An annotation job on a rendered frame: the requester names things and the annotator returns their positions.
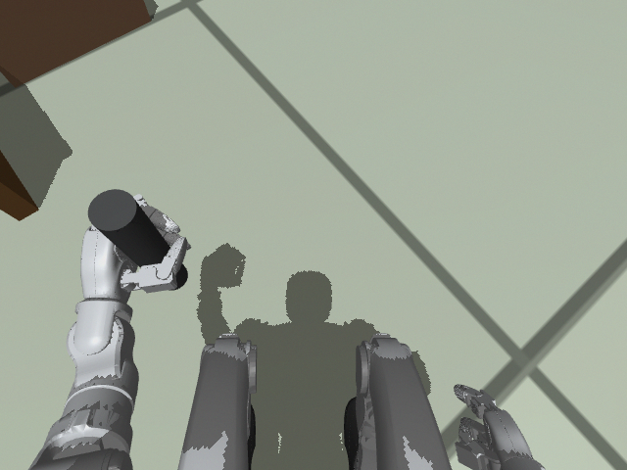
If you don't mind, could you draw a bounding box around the left robot hand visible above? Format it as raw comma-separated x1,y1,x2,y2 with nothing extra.
80,194,191,303

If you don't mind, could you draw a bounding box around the left robot arm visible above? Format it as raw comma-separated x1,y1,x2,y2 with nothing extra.
28,298,139,470

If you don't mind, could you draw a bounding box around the right robot hand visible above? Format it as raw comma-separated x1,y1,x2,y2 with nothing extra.
454,384,533,470

